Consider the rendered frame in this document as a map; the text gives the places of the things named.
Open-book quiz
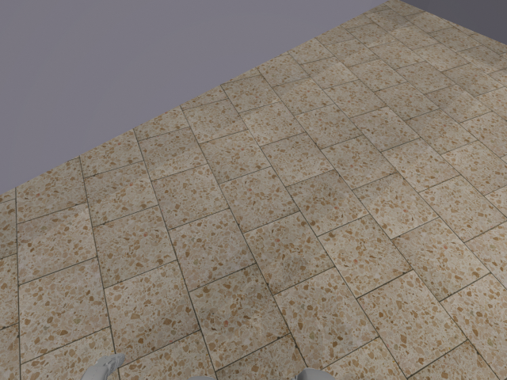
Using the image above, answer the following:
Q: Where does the robot left hand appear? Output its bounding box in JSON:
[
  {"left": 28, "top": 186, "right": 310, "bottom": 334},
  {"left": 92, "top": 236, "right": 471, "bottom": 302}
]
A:
[{"left": 80, "top": 353, "right": 125, "bottom": 380}]

